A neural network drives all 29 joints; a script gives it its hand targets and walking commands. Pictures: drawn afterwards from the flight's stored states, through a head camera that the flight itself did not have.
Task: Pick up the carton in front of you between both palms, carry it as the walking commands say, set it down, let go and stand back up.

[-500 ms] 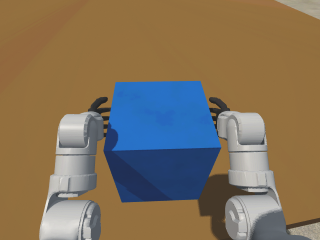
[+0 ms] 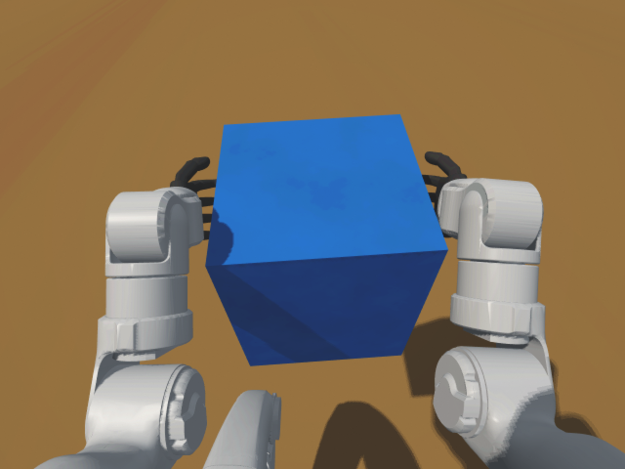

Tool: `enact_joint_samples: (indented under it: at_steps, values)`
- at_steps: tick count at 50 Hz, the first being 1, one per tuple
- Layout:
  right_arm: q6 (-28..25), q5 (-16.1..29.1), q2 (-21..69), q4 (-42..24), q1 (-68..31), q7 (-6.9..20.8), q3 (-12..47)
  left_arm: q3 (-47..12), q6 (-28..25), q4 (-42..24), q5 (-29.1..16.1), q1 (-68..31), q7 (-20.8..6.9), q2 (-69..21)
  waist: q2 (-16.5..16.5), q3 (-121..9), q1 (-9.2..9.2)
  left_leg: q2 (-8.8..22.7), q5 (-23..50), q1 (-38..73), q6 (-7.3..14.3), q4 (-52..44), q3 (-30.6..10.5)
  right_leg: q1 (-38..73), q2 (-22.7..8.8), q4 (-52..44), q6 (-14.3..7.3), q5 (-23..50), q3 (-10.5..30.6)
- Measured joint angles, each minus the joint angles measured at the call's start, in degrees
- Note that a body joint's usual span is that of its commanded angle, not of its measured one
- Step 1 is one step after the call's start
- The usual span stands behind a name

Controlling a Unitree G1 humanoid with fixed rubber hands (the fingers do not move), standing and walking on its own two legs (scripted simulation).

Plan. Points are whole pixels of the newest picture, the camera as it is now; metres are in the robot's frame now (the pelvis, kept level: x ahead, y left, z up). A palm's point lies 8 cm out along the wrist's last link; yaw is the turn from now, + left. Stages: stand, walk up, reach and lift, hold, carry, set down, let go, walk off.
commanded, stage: carry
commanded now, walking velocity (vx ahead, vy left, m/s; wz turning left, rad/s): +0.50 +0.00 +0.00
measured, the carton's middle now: (319, 249) +0.38 +0.02 +0.09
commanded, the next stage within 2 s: none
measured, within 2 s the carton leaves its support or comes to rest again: neither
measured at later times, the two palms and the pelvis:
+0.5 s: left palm out of the picture +0.69 +0.19 +0.29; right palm (428, 2) +0.66 -0.10 +0.29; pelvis +0.28 +0.09 +0.11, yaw -1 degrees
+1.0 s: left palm out of the picture +0.91 +0.24 +0.24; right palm out of the picture +0.94 -0.06 +0.24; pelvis +0.56 +0.06 +0.13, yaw +3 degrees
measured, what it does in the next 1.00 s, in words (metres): climbs: left foot 0.12 m higher, then right foot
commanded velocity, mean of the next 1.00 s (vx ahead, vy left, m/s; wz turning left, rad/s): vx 0.50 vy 0.00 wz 0.00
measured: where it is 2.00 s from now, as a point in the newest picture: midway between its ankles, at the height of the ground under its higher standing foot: (306, 214)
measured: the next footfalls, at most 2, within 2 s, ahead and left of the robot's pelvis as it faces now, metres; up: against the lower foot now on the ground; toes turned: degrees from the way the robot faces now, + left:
left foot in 0.14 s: +0.31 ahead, +0.14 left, +0.12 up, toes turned +6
right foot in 0.70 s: +0.58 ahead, -0.02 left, +0.12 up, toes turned -4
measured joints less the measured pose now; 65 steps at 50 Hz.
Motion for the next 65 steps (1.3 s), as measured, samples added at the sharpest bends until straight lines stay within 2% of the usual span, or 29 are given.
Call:
enact_joint_samples:
  at_steps: [1,3,5,6,7,8,10,11,13,15,17,19,23,27,31,34,36,38,39,41,44,49,55,57,58,59,61,63,65]
  values:
    - [-0.22,-0.48,0.56,-0.35,0.06,0.00,-0.14,0.43,-0.22,-0.38,-0.10,0.24,0.00,0.00,0.05,0.47,0.09,0.88,0.42,-2.39,-0.16,-2.66,0.33,2.08,-0.53,-1.57,0.56,-0.31,0.31]
    - [-0.63,-1.37,1.58,-0.90,0.39,0.02,-0.21,1.32,-0.61,-0.57,-0.36,0.46,-0.02,0.08,-0.36,1.16,-0.17,2.45,3.57,-3.41,-0.35,-16.24,2.60,6.69,-2.10,-6.37,1.87,0.10,0.60]
    - [-1.18,-1.84,2.28,-1.06,0.64,0.03,0.10,2.19,-0.76,-0.73,-0.45,0.44,-0.07,0.27,-1.00,1.39,-1.38,1.81,7.94,0.04,0.57,-31.00,5.35,9.56,-3.92,-8.58,1.94,0.58,-0.02]
    - [-1.66,-1.92,2.59,-1.02,0.81,0.04,0.55,2.65,-0.82,-1.12,-0.40,0.64,-0.16,0.40,-1.06,1.78,-2.67,0.40,10.17,3.68,1.09,-37.79,6.31,9.67,-4.80,-6.24,1.90,0.91,-0.63]
    - [-2.25,-2.00,3.02,-1.14,0.96,0.00,1.26,3.11,-0.79,-1.86,-0.41,0.86,-0.36,0.77,-1.33,2.82,-4.61,-1.36,15.89,7.22,1.27,-42.73,6.76,8.35,-5.94,-0.07,1.70,1.42,-0.84]
    - [-2.92,-1.98,3.44,-1.73,1.04,-0.20,2.05,3.65,-0.92,-2.67,-0.40,0.73,-0.76,1.30,-1.89,4.28,-6.53,-2.21,19.11,8.73,1.18,-42.99,7.33,4.52,-6.33,11.24,1.34,4.94,1.21]
    - [-4.05,-1.60,4.01,-3.52,1.33,-1.20,3.36,4.53,-1.42,-3.79,-0.24,-0.19,-1.54,2.04,-2.10,7.06,-9.61,-3.04,18.57,11.19,1.14,-43.25,7.40,-6.41,-1.60,39.34,0.70,5.79,8.43]
    - [-4.29,-1.07,4.11,-4.81,1.92,-1.58,3.54,4.98,-1.46,-4.39,0.00,-0.62,-1.70,1.88,-2.36,8.27,-10.65,-3.58,17.89,13.05,1.19,-44.69,7.39,-11.15,0.61,49.89,0.02,5.49,10.18]
    - [-4.18,0.23,4.19,-7.72,3.26,-2.29,3.34,5.69,-1.03,-6.48,0.81,-0.81,-1.77,0.75,-2.50,9.98,-11.90,-4.47,17.51,17.30,1.23,-49.24,7.38,-19.44,2.77,61.76,-1.21,4.67,10.39]
    - [-3.89,1.30,4.33,-10.21,3.79,-2.77,2.71,6.20,-0.40,-9.34,1.69,-0.60,-1.80,-0.48,-2.09,11.13,-12.44,-4.90,18.15,21.90,1.17,-54.66,7.53,-26.48,2.94,65.16,-2.06,3.19,8.84]
    - [-3.83,1.96,4.41,-12.09,3.47,-3.03,2.17,6.47,-0.07,-12.06,2.18,-0.56,-1.85,-1.22,-1.24,11.86,-12.71,-4.96,18.60,26.56,1.63,-59.84,7.52,-32.02,2.38,63.37,-2.35,0.26,6.68]
    - [-3.83,2.28,4.28,-13.52,2.86,-3.05,1.67,6.51,-0.06,-13.84,2.66,-1.02,-1.98,-1.70,-0.38,11.73,-12.82,-4.73,18.85,30.82,1.69,-64.45,7.17,-35.44,1.53,55.99,-2.33,-2.55,4.34]
    - [-3.40,1.73,3.54,-11.94,0.59,-2.44,0.65,5.70,-0.06,-12.25,3.91,-2.80,-2.61,-1.26,0.04,8.08,-12.72,-4.62,18.01,37.73,1.22,-70.98,6.21,-38.19,-0.07,40.03,-2.13,3.55,1.81]
    - [-2.67,0.60,2.10,-4.26,-1.58,-1.23,0.91,4.96,0.68,-5.54,5.09,-4.01,-2.99,-0.08,-0.07,2.34,-12.04,-4.66,15.31,44.42,0.17,-74.95,4.86,-35.39,-0.77,25.87,-1.78,11.69,0.71]
    - [-2.20,-0.59,1.27,4.91,-2.43,-0.18,1.95,4.73,1.19,3.40,5.24,-4.49,-3.22,1.31,-0.17,-3.20,-10.75,-4.32,11.28,51.08,-1.24,-77.15,3.52,-29.14,-0.21,14.12,-1.80,15.09,-1.78]
    - [-2.07,-1.28,0.68,10.09,-2.15,0.43,2.59,3.62,0.55,10.32,5.00,-5.07,-3.10,2.02,-0.41,-5.68,-9.12,-3.48,7.20,53.61,-2.26,-72.32,3.47,-21.42,1.34,4.78,-2.88,17.26,-4.43]
    - [-2.46,-1.03,0.01,11.85,-1.46,1.68,2.36,2.82,-0.98,13.33,5.06,-4.64,-3.08,1.52,0.31,-6.05,-7.03,-2.65,6.93,49.73,-3.19,-59.18,2.51,-19.87,2.00,6.76,-3.67,15.04,-5.01]
    - [-2.88,-1.31,0.06,12.37,0.26,1.84,1.83,1.85,-2.15,14.61,4.93,-2.99,-2.97,0.81,0.09,-5.42,-5.15,-3.97,7.47,42.90,-3.40,-44.50,-0.18,-18.79,1.94,8.53,-3.85,11.85,-5.05]
    - [-2.92,-1.59,0.39,12.42,1.20,1.84,1.73,1.44,-2.36,14.60,4.60,-1.73,-2.88,0.63,-0.16,-4.96,-4.53,-4.21,8.63,39.64,-3.38,-40.15,-0.67,-17.65,1.84,7.86,-3.75,11.18,-4.97]
    - [-2.81,-2.24,1.21,11.67,3.04,1.82,1.87,0.58,-2.49,13.58,3.57,0.91,-2.68,0.57,-0.44,-3.76,-3.74,-3.44,11.62,33.97,-3.62,-38.03,-0.74,-15.06,1.67,5.20,-3.32,11.12,-4.91]
    - [-2.92,-2.43,1.94,8.54,5.39,1.66,2.33,-0.39,-2.98,10.62,2.15,3.65,-2.17,0.44,-0.52,-1.43,-3.03,-1.29,14.79,27.56,-4.38,-43.09,-0.70,-11.63,1.47,1.37,-3.30,10.88,-4.81]
    - [-4.39,-1.81,2.75,1.30,8.05,1.01,2.44,-0.16,-4.89,4.23,1.25,5.87,-1.35,-0.67,-0.17,1.83,-3.13,1.33,20.39,23.38,-5.48,-58.86,-0.27,-6.56,1.05,-3.34,-2.30,9.52,-4.28]
    - [-6.58,-1.60,4.57,-6.10,12.44,0.93,2.20,0.86,-6.78,-3.36,2.65,9.83,-1.40,-3.60,0.08,1.67,-4.55,-0.27,29.85,29.77,-5.32,-78.74,3.49,-0.37,-0.28,-3.78,0.53,3.44,-3.47]
    - [-7.48,-2.08,5.95,-7.37,14.40,1.02,2.55,1.05,-6.95,-5.80,2.94,12.33,-2.36,-4.07,-0.34,0.44,-4.89,-1.03,33.44,34.77,-3.94,-84.27,5.90,-0.14,-1.13,1.84,1.58,-1.15,-3.22]
    - [-8.67,-2.60,6.98,-7.85,15.77,1.24,2.85,1.02,-7.27,-6.83,2.81,13.60,-2.93,-3.87,-1.83,0.23,-5.19,-1.79,32.31,35.05,-2.95,-82.67,6.89,-2.18,-2.62,7.90,1.98,-0.96,-2.74]
    - [-9.58,-3.27,8.02,-8.28,17.23,1.33,3.33,1.02,-7.59,-7.68,2.89,15.14,-3.38,-3.76,-2.33,0.14,-5.51,-1.93,30.18,35.30,-2.41,-80.98,7.35,-5.17,-2.77,15.52,2.43,-1.73,-1.46]
    - [-10.25,-4.46,9.80,-10.01,21.13,1.41,4.21,0.83,-7.94,-9.13,3.02,18.71,-4.12,-4.19,-1.61,-0.03,-5.70,-1.24,26.91,37.20,-2.26,-80.61,7.38,-11.62,-1.33,28.60,2.57,-4.55,0.04]
    - [-10.20,-4.94,11.23,-13.42,26.10,1.47,4.68,0.22,-7.94,-11.28,3.13,22.50,-4.33,-5.46,-0.71,-0.06,-5.73,-0.43,25.90,40.33,-3.32,-82.87,7.08,-16.35,-0.82,31.70,2.58,-3.80,-0.51]
    - [-10.26,-4.94,12.51,-17.82,30.81,1.54,4.74,-0.70,-8.19,-14.37,3.25,26.16,-4.40,-7.02,-0.19,0.18,-5.94,0.06,25.23,43.64,-3.44,-85.49,6.78,-19.44,-1.09,27.47,2.89,-1.94,-1.25]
